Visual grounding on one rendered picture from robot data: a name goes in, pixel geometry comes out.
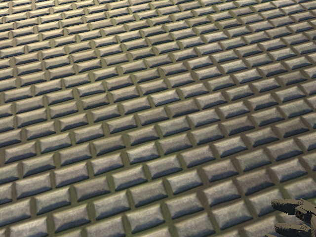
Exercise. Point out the right robot hand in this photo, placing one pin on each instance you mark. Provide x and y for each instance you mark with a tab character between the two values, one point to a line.
303	210

